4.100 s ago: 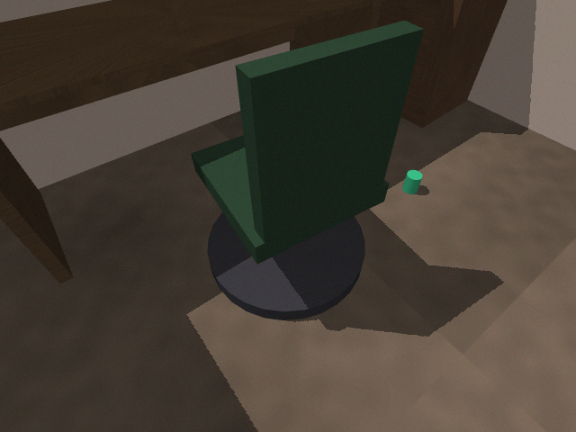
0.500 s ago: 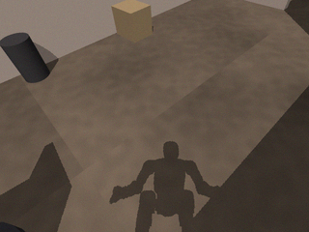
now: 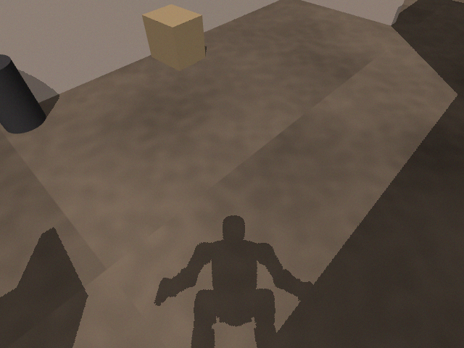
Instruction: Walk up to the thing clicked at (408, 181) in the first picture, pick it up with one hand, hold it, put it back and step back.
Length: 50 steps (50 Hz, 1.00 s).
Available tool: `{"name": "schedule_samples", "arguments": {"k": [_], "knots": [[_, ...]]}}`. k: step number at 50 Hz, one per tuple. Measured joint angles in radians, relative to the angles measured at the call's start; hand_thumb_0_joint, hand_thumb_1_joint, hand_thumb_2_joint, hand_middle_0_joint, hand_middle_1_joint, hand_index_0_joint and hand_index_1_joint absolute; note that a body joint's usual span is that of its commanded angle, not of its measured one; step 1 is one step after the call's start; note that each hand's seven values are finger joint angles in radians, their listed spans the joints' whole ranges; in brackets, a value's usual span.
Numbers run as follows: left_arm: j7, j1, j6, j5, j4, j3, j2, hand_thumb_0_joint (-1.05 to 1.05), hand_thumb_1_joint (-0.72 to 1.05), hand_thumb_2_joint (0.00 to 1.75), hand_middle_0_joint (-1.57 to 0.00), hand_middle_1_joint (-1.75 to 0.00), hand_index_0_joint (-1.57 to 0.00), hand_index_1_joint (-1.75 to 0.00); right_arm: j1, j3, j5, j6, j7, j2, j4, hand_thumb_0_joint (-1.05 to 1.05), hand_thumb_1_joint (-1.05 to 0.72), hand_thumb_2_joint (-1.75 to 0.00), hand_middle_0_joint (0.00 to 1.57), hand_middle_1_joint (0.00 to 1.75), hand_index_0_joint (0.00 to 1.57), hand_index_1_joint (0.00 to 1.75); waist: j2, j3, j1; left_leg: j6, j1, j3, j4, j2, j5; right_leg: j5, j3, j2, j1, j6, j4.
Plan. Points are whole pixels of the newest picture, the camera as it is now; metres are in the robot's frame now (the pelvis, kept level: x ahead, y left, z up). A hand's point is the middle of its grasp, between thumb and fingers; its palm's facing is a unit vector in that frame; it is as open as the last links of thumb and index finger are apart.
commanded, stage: walk up
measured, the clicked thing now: out of the picture +0.47 +1.41 -0.72
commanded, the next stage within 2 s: stand in 0.28 s
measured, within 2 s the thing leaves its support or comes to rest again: neither
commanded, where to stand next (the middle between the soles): +0.07 +0.03 m, yaw +4 degrees
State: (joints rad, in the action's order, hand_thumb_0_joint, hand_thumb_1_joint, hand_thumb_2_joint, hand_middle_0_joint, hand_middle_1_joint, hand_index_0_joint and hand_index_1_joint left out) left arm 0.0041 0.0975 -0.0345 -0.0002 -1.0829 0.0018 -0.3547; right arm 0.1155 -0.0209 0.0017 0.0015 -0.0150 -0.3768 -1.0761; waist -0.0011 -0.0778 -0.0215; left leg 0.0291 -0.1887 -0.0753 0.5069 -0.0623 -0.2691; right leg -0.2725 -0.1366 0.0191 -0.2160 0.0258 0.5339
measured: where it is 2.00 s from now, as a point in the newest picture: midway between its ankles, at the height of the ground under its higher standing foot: outside the picture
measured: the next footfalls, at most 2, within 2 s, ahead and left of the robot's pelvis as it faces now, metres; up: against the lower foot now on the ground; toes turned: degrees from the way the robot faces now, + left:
none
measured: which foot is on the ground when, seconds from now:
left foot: down 0.00-1.00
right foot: down 0.00-1.00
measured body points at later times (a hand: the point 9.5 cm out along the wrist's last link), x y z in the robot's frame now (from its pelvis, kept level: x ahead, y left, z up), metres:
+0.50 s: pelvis +0.00 +0.00 +0.01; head +0.01 +0.00 +0.46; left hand +0.09 +0.30 -0.12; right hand +0.08 -0.30 -0.12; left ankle +0.00 +0.14 -0.74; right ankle +0.01 -0.14 -0.74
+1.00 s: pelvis +0.00 +0.01 +0.01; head +0.01 +0.01 +0.46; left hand +0.05 +0.31 -0.12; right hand +0.08 -0.30 -0.12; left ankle +0.00 +0.14 -0.74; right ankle +0.01 -0.14 -0.74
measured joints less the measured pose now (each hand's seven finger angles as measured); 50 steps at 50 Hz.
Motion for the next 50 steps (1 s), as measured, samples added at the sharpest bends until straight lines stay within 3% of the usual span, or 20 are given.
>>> {"name": "schedule_samples", "arguments": {"k": [14, 22, 50], "knots": [[-0.004, -0.026, 0.008, 0.008, -0.04, 0.004, 0.009, 0.0, 0.9, 0.9, -0.21, -0.3, -0.2, -0.3, -0.05, -0.006, 0.001, -0.005, -0.005, 0.013, -0.028, 0.01, -0.91, -0.9, 0.21, 0.3, 0.21, 0.3, 0.013, 0.005, 0.002, -0.003, 0.045, -0.022, -0.075, 0.001, 0.032, 0.039, -0.02, -0.003, 0.037, 0.006, -0.074], [-0.008, -0.037, 0.014, 0.009, -0.053, 0.001, 0.01, 0.0, 0.9, 0.9, -0.21, -0.3, -0.2, -0.3, -0.043, -0.004, 0.005, -0.006, 0.002, 0.023, -0.055, 0.01, -0.91, -0.9, 0.21, 0.3, 0.21, 0.3, 0.007, 0.002, -0.005, -0.002, 0.065, 0.002, -0.137, 0.01, 0.073, 0.073, 0.005, -0.014, 0.07, 0.008, -0.143], [-0.014, 0.033, 0.018, 0.016, -0.063, -0.004, 0.007, 0.0, 0.9, 0.9, -0.21, -0.3, -0.2, -0.3, -0.018, -0.007, 0.009, -0.005, -0.002, 0.024, -0.066, 0.01, -0.91, -0.9, 0.21, 0.3, 0.21, 0.3, 0.004, 0.018, 0.008, -0.006, 0.05, 0.029, -0.158, 0.019, 0.093, 0.098, 0.032, -0.025, 0.081, 0.013, -0.193]]}}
